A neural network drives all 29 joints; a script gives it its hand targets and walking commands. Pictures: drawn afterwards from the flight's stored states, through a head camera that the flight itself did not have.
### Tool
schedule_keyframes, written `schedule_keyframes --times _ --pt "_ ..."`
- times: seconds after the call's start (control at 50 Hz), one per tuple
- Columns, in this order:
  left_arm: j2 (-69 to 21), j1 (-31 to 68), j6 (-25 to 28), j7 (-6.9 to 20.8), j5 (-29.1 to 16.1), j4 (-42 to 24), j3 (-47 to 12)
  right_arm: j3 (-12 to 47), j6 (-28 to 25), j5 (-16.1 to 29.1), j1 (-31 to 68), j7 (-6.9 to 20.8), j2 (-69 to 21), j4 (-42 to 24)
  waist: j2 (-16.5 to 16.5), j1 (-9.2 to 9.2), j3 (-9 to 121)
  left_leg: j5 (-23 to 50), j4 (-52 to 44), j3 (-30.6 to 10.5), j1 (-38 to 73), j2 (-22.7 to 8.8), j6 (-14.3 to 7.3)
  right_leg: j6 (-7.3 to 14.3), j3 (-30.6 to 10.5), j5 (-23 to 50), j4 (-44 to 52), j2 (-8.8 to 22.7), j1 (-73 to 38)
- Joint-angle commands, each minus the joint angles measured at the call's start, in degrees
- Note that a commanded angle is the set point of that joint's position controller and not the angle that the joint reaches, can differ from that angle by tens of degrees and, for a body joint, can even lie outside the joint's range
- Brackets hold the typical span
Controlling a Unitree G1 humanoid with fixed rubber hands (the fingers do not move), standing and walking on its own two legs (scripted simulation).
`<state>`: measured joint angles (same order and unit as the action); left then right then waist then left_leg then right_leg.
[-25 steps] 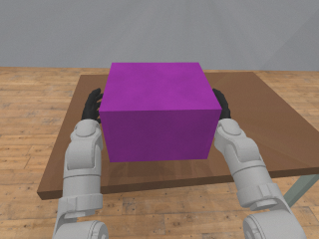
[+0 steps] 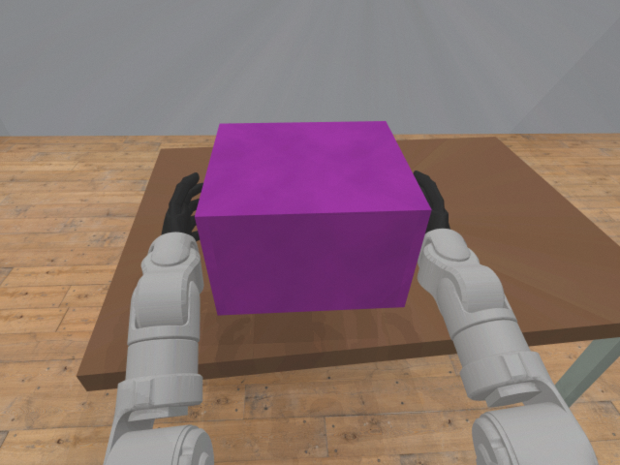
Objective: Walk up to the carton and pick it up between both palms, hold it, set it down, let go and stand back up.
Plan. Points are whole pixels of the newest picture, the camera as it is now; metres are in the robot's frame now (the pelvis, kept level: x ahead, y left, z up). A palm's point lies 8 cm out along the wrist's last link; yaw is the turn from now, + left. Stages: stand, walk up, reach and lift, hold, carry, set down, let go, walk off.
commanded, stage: hold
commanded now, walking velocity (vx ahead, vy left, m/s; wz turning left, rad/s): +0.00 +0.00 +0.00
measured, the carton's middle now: (307, 211) +0.38 +0.01 +0.20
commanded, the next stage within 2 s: none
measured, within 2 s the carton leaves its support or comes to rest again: neither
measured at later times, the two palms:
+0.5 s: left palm (176, 238) +0.36 +0.17 +0.18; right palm (427, 231) +0.36 -0.15 +0.18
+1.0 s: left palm (176, 237) +0.36 +0.17 +0.18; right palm (429, 230) +0.36 -0.15 +0.18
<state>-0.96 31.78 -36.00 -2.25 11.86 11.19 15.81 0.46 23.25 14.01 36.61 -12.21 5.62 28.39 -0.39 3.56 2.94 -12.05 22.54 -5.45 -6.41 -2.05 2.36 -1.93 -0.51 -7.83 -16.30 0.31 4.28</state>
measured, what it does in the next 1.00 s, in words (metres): stands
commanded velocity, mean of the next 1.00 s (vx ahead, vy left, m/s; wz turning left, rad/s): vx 0.00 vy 0.00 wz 0.00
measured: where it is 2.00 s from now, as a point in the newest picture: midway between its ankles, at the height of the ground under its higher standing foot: outside the picture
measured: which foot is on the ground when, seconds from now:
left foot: down 0.00-1.00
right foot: down 0.00-1.00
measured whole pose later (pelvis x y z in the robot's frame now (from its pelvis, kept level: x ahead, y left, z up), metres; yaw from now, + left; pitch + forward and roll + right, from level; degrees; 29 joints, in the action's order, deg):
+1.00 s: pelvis +0.00 +0.00 +0.00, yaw +1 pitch -5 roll -2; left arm -0.4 31.9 -38.1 -1.9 11.8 9.6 15.7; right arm 0.5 24.2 14.3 36.7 -12.8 5.2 27.5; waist -1.7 4.2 2.3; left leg -12.0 22.6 -6.1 -5.7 -1.9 2.4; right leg -1.8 -0.1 -8.1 -16.4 0.3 3.3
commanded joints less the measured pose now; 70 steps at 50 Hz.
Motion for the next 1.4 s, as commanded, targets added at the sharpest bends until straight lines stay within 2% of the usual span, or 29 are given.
schedule_keyframes --times 0.0,0.3,0.46,0.64,0.68,0.78,0.92,1.04,1.24,1.38 --pt "-36.19 43.39 4.21 8.26 -10.79 -10.68 -34.82 25.9 -4.23 7.01 49.11 5.56 -41.74 -25.41 1.19 -0.03 26.28 19.27 -1.74 4.21 5.09 6.43 0.71 -0.5 2.41 14.82 0.27 -4.63 -10.61" --pt "-36.0 42.88 3.36 8.63 -10.95 -13.62 -36.57 25.13 -2.98 7.01 45.97 5.28 -39.92 -25.79 3.38 1.44 24.75 20.1 -1.71 3.66 5.88 6.18 1.95 -0.33 2.69 14.23 0.44 -4.52 -9.54" --pt "-36.61 42.57 3.01 8.39 -10.7 -13.57 -36.76 24.57 -3.08 6.95 46.4 5.84 -38.89 -25.69 3.88 1.25 24.41 20.52 -1.73 3.53 6.71 5.71 2.36 0.12 3.08 12.35 0.71 -4.93 -8.36" --pt "-36.74 42.4 2.91 8.17 -10.32 -12.75 -36.12 24.69 -3.42 6.96 47.31 6.19 -39.06 -25.53 3.22 0.49 24.33 19.96 -1.96 3.85 6.6 5.66 1.93 0.26 2.93 11.56 0.92 -5.02 -8.29" --pt "-35.78 42.74 2.4 8.45 -10.81 -13.35 -35.91 24.73 -2.89 6.4 46.59 6.18 -39.64 -23.88 1.56 0.9 24.2 19.37 -2.14 3.35 6.25 5.42 0.97 0.04 3.18 13.22 0.36 -4.59 -9.44" --pt "-35.75 43.64 2.32 8.88 -11.22 -14.12 -35.86 25.05 -3.1 7.0 48.2 5.65 -39.93 -26.05 2.41 1.0 26.04 19.95 -1.75 3.48 6.02 5.88 0.84 -0.49 2.83 16.11 -0.16 -4.29 -11.05" --pt "-34.68 43.95 2.07 9.38 -10.25 -11.09 -34.0 23.97 -2.94 6.29 48.63 5.63 -39.88 -23.26 2.13 0.78 23.39 16.16 -2.89 3.85 4.53 5.97 0.32 -0.58 2.91 12.74 0.52 -3.85 -10.12" --pt "-35.4 45.65 2.55 9.46 -10.98 -11.85 -34.82 23.2 -3.39 6.29 48.78 5.71 -39.87 -22.87 3.53 1.6 25.16 18.06 -2.17 3.84 6.09 5.88 1.06 -0.15 3.23 12.89 0.52 -4.21 -9.78" --pt "-35.73 45.87 2.68 9.31 -10.04 -8.48 -33.38 21.96 -3.67 5.51 49.82 6.36 -39.1 -19.99 3.27 1.27 22.95 15.91 -2.91 3.78 5.61 5.57 0.95 0.33 3.68 8.24 1.25 -4.32 -7.96" --pt "-36.49 46.74 3.42 8.68 -11.0 -11.22 -34.99 23.03 -4.38 6.48 50.75 6.34 -39.56 -22.64 3.96 1.34 26.26 20.35 -1.49 3.45 7.56 5.57 1.42 0.29 3.68 11.96 0.63 -4.68 -8.49"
